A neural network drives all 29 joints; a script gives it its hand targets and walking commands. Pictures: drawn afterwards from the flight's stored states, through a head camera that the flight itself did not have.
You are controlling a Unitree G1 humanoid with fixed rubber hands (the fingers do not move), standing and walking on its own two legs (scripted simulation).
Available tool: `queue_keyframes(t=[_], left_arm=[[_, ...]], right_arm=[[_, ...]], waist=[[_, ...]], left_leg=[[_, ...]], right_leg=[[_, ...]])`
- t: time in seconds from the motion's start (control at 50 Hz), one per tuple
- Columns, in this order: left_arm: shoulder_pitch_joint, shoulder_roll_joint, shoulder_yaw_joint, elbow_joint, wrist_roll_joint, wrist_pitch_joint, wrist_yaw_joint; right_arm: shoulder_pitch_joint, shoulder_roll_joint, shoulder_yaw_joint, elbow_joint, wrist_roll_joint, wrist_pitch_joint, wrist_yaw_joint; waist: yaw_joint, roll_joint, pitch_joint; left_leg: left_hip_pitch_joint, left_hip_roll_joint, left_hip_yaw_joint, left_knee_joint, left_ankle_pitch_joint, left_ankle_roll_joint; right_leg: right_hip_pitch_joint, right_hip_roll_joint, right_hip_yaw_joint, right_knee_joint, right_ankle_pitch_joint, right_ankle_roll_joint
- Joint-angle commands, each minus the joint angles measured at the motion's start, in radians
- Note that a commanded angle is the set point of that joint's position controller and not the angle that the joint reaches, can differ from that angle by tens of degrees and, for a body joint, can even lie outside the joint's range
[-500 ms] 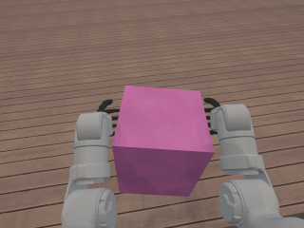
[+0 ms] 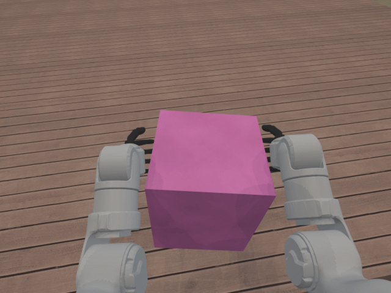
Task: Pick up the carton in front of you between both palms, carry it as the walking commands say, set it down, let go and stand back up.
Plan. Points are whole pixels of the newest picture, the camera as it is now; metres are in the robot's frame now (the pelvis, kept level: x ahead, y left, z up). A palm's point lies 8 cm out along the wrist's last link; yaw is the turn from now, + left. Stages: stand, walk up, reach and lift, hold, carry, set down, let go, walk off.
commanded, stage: carry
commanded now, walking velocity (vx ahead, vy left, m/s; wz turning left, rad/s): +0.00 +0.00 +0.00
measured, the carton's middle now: (203, 184) +0.35 +0.01 +0.04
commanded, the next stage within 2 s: none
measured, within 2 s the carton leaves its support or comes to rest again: neither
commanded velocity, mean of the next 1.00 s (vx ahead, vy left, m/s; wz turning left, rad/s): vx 0.00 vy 0.00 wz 0.00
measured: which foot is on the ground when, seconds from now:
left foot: down 0.00-1.00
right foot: down 0.00-1.00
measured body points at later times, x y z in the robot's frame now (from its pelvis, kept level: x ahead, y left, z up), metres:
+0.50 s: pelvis +0.01 +0.00 +0.00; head +0.00 +0.00 +0.45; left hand +0.37 +0.15 +0.13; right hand +0.37 -0.15 +0.12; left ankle +0.06 +0.11 -0.73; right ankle +0.04 -0.09 -0.73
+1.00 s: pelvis +0.02 -0.01 +0.00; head +0.00 -0.01 +0.45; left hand +0.38 +0.14 +0.13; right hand +0.38 -0.15 +0.12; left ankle +0.06 +0.11 -0.73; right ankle +0.04 -0.09 -0.73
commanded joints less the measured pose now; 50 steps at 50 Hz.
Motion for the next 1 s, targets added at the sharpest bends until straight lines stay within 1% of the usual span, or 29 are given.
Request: queue_keyframes(t=[0.0, 0.1, 0.36, 0.88, 0.9, 0.98], left_arm=[[-0.707, -1.157, -0.520, -0.070, -0.469, 0.002, -0.267], [-0.702, -1.158, -0.524, -0.070, -0.470, 0.002, -0.268], [-0.693, -1.157, -0.526, -0.067, -0.466, 0.001, -0.269], [-0.689, -1.158, -0.525, -0.068, -0.470, 0.000, -0.272], [-0.690, -1.156, -0.526, -0.068, -0.471, 0.001, -0.272], [-0.689, -1.155, -0.524, -0.069, -0.470, 0.001, -0.272]], right_arm=[[-0.727, 1.140, 0.488, -0.141, 0.449, -0.061, 0.271], [-0.728, 1.143, 0.494, -0.147, 0.451, -0.062, 0.274], [-0.731, 1.146, 0.502, -0.154, 0.456, -0.065, 0.277], [-0.735, 1.152, 0.507, -0.160, 0.462, -0.068, 0.278], [-0.737, 1.150, 0.507, -0.161, 0.462, -0.067, 0.278], [-0.738, 1.152, 0.508, -0.163, 0.465, -0.067, 0.278]], waist=[[-0.003, 0.003, -0.362], [-0.002, 0.004, -0.362], [-0.002, 0.002, -0.354], [-0.003, 0.001, -0.350], [-0.005, 0.010, -0.345], [-0.006, 0.001, -0.348]], left_leg=[[0.186, 0.104, -0.124, -0.061, 0.043, 0.059], [0.193, 0.103, -0.122, -0.061, 0.066, 0.061], [0.194, 0.103, -0.121, -0.061, 0.060, 0.060], [0.205, 0.106, -0.115, -0.054, 0.077, 0.053], [0.206, 0.103, -0.115, -0.054, 0.080, 0.055], [0.209, 0.104, -0.115, -0.054, 0.082, 0.055]], right_leg=[[0.086, -0.137, 0.132, -0.096, 0.100, -0.053], [0.093, -0.134, 0.126, -0.093, 0.120, -0.051], [0.103, -0.136, 0.123, -0.095, 0.117, -0.049], [0.119, -0.141, 0.119, -0.098, 0.153, -0.045], [0.117, -0.141, 0.123, -0.101, 0.156, -0.048], [0.124, -0.142, 0.120, -0.102, 0.160, -0.047]])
